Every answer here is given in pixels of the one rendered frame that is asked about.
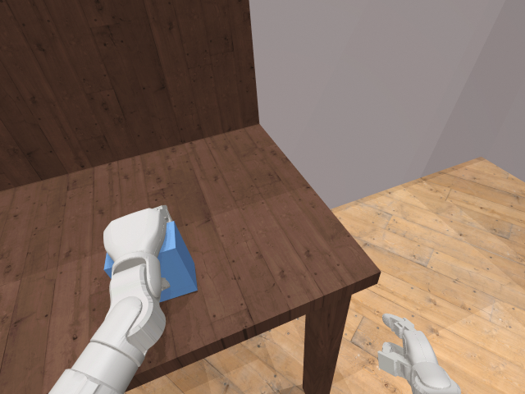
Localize right robot forearm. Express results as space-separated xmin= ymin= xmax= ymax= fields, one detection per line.
xmin=410 ymin=361 xmax=461 ymax=394

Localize sponge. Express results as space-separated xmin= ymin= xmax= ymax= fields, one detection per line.
xmin=104 ymin=221 xmax=198 ymax=302

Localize table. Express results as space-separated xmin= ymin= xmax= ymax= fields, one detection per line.
xmin=0 ymin=0 xmax=381 ymax=394

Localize right robot hand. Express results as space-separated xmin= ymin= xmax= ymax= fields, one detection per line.
xmin=377 ymin=314 xmax=439 ymax=386

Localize left robot forearm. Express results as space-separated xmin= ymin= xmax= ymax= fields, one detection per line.
xmin=49 ymin=252 xmax=166 ymax=394

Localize left robot hand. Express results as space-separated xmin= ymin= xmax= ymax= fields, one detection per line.
xmin=103 ymin=205 xmax=173 ymax=291

